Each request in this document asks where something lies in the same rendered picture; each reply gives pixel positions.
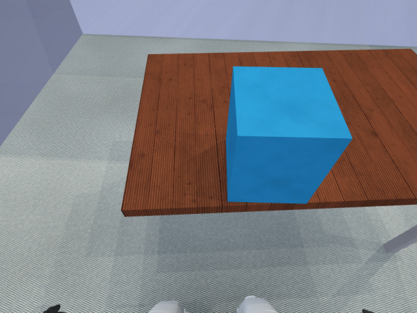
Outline carton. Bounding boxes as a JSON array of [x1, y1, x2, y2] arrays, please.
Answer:
[[226, 67, 352, 204]]

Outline table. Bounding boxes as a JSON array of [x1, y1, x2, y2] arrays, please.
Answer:
[[121, 49, 417, 253]]

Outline right robot thigh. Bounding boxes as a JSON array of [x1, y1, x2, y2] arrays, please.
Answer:
[[237, 297, 278, 313]]

